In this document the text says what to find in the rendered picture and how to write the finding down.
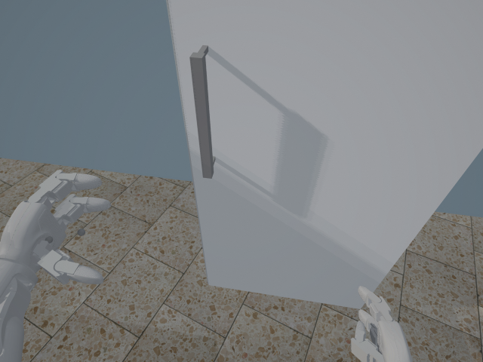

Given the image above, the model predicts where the handle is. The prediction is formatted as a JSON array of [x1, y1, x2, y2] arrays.
[[189, 45, 216, 179]]

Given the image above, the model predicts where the robot left forearm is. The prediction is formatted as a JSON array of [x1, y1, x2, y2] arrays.
[[0, 259, 38, 362]]

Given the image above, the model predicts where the left robot hand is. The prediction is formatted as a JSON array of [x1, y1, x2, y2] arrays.
[[0, 170, 111, 284]]

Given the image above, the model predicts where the fridge door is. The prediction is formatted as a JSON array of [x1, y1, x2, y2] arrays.
[[168, 0, 483, 309]]

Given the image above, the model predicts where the right robot hand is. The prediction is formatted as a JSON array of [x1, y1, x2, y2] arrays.
[[351, 286, 413, 362]]

